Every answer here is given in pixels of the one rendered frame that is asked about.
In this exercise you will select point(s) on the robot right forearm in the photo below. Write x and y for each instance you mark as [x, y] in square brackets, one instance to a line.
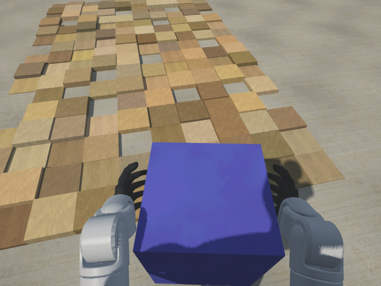
[316, 245]

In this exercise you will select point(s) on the robot right hand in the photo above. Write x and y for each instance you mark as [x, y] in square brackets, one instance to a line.
[286, 186]

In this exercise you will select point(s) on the carton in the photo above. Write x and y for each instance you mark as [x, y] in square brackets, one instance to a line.
[207, 215]

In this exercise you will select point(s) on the robot left hand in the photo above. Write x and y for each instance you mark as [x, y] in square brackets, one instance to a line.
[125, 185]

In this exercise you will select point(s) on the robot left forearm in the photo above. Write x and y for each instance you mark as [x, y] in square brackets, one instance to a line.
[104, 243]

